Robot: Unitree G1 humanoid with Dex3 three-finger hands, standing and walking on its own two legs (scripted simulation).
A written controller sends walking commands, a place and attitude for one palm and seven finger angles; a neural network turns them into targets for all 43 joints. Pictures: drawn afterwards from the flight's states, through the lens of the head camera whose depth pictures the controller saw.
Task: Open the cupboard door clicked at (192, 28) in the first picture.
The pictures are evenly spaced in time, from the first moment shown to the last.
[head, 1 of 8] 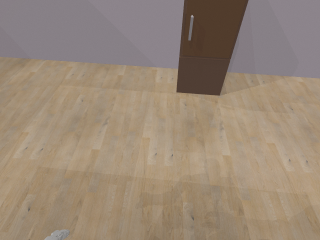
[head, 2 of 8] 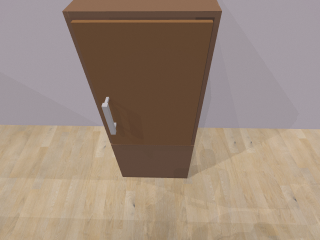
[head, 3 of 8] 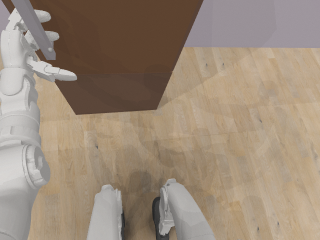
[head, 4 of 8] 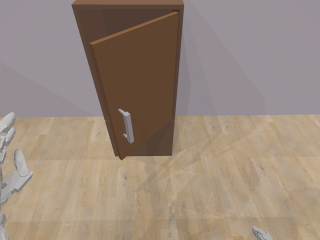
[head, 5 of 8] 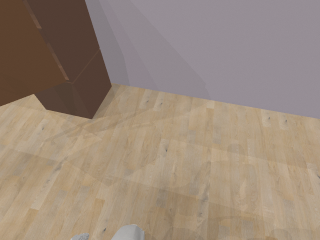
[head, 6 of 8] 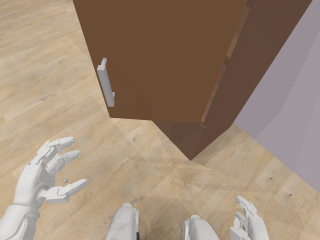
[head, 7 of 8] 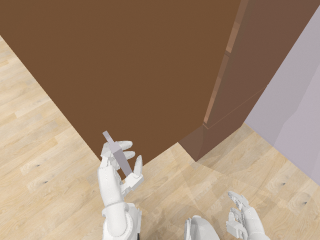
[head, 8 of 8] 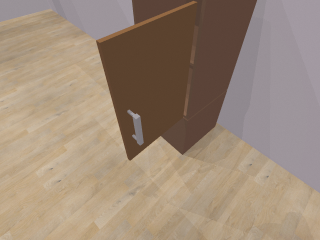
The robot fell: no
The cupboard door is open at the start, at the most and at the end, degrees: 0 94 92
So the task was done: yes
